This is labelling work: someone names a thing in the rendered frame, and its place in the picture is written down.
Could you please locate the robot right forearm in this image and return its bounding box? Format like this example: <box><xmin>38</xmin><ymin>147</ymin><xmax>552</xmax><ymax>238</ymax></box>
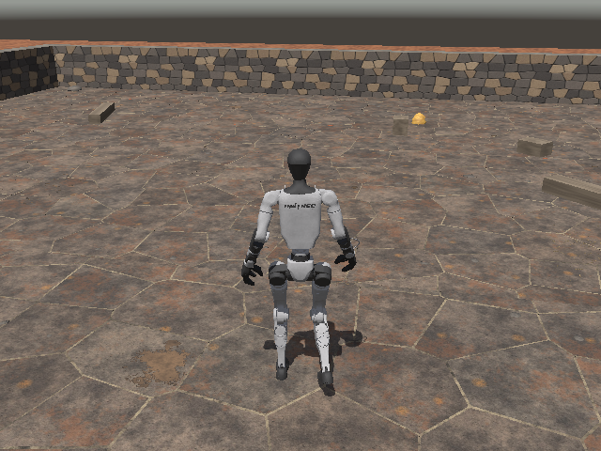
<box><xmin>337</xmin><ymin>226</ymin><xmax>355</xmax><ymax>258</ymax></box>

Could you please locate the left robot hand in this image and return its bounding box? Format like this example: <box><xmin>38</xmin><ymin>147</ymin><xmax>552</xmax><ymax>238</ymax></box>
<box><xmin>241</xmin><ymin>262</ymin><xmax>263</xmax><ymax>286</ymax></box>

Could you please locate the robot left upper arm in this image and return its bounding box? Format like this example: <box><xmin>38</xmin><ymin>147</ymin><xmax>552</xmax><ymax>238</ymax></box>
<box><xmin>254</xmin><ymin>190</ymin><xmax>281</xmax><ymax>243</ymax></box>

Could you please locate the robot right upper arm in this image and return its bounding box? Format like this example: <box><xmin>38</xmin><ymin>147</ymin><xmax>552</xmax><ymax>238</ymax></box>
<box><xmin>319</xmin><ymin>189</ymin><xmax>346</xmax><ymax>240</ymax></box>

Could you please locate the robot right shin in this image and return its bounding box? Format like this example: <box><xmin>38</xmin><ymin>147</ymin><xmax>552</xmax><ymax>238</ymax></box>
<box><xmin>314</xmin><ymin>307</ymin><xmax>330</xmax><ymax>373</ymax></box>

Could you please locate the robot left foot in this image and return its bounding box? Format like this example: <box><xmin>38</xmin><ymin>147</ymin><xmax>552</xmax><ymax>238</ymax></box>
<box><xmin>276</xmin><ymin>357</ymin><xmax>289</xmax><ymax>381</ymax></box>

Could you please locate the robot left forearm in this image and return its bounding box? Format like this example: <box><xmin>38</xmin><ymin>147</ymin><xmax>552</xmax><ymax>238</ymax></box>
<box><xmin>244</xmin><ymin>228</ymin><xmax>264</xmax><ymax>268</ymax></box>

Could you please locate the right robot hand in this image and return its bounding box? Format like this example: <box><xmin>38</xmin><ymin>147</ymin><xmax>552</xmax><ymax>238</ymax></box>
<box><xmin>334</xmin><ymin>255</ymin><xmax>357</xmax><ymax>272</ymax></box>

